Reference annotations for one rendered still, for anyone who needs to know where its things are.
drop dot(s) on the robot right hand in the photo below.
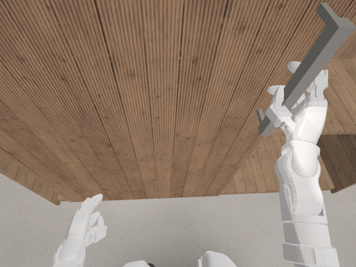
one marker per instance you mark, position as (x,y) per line
(309,112)

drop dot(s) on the right robot thigh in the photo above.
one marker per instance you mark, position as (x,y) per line
(213,259)

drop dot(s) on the left robot forearm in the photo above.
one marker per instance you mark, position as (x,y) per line
(70,253)

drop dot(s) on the handle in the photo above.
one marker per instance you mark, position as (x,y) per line
(334,34)

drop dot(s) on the robot left hand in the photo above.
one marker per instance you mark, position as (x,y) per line
(82,222)

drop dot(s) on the right robot forearm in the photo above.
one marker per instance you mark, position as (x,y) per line
(307,241)

